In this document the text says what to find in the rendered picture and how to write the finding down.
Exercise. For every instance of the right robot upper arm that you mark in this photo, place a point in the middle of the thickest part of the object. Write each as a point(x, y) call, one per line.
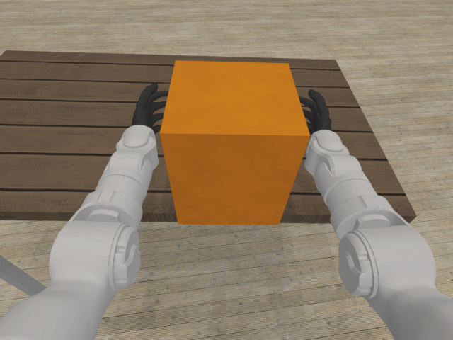
point(392, 269)

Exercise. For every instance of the left robot upper arm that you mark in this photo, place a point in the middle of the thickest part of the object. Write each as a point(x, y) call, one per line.
point(91, 261)

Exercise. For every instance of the carton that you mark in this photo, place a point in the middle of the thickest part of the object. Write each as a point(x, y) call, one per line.
point(233, 135)

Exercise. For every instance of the table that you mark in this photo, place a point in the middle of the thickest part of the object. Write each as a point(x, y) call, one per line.
point(62, 114)

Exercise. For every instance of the robot right forearm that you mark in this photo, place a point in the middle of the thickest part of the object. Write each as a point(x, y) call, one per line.
point(350, 197)

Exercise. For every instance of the robot left forearm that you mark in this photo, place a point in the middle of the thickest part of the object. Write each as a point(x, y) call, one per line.
point(124, 183)

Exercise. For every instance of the robot right hand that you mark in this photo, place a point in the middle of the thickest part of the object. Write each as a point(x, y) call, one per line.
point(319, 117)

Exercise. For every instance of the robot left hand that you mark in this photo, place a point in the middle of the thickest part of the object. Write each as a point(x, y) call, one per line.
point(145, 108)

